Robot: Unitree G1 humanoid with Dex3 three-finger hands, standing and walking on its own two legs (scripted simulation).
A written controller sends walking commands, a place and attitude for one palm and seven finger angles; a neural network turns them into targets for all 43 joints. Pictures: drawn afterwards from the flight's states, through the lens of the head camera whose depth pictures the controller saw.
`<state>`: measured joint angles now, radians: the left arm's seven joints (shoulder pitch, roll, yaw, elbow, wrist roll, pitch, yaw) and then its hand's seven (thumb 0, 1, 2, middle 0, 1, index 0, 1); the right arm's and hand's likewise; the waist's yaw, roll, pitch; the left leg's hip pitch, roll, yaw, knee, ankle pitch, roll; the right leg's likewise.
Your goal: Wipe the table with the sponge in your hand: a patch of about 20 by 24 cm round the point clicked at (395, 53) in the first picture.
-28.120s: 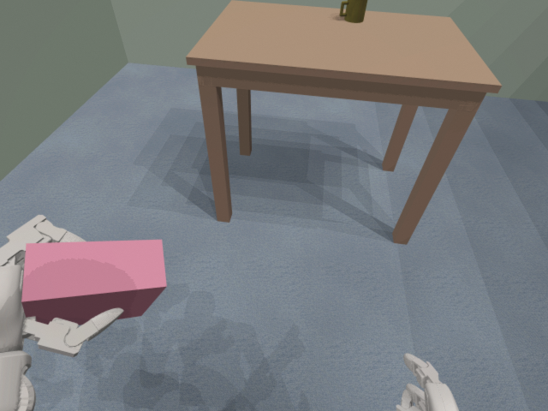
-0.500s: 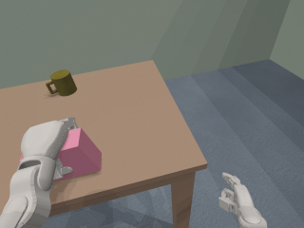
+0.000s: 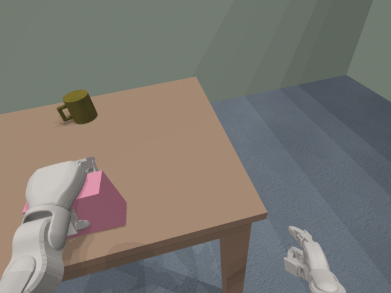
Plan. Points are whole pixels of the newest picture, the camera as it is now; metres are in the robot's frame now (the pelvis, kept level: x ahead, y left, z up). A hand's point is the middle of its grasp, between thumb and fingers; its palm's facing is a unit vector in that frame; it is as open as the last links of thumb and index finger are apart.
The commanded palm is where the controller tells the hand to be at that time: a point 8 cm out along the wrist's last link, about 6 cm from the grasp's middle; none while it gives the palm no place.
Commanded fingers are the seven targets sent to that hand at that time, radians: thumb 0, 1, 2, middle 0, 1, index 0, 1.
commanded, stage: wipe forward along the first lane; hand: left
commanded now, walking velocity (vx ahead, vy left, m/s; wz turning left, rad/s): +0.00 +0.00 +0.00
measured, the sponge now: (86, 211) +0.22 +0.27 +0.08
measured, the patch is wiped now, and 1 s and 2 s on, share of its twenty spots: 0.00 0.05 0.40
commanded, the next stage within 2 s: slide across to the middle lane in 1.66 s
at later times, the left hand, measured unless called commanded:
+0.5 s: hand (77, 180) +0.26 +0.30 +0.13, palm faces +0.03 -0.02 -1.00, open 9.8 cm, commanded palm +0.24 +0.29 +0.17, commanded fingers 0.00 0.10 1.30 -1.20 -1.60 -1.20 -1.60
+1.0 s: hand (81, 166) +0.30 +0.31 +0.12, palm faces -0.02 -0.01 -1.00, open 9.8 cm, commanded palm +0.29 +0.31 +0.15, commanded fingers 0.00 0.10 1.30 -1.20 -1.60 -1.20 -1.60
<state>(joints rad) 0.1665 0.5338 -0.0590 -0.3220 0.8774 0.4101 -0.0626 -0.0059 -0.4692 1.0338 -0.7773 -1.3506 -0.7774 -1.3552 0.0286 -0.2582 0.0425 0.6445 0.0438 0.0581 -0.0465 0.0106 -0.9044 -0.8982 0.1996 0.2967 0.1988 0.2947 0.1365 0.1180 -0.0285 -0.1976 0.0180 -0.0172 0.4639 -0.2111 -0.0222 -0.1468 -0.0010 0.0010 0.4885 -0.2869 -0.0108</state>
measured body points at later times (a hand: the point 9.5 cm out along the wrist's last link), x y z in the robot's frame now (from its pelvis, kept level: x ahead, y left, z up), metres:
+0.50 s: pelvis +0.00 -0.01 +0.00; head -0.01 -0.05 +0.45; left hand +0.26 +0.29 +0.18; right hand +0.24 -0.21 -0.10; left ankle +0.03 +0.14 -0.74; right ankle -0.01 -0.11 -0.74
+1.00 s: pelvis +0.00 +0.00 +0.00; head +0.00 -0.04 +0.44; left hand +0.30 +0.31 +0.18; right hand +0.21 -0.22 -0.11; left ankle +0.03 +0.14 -0.74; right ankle -0.01 -0.11 -0.74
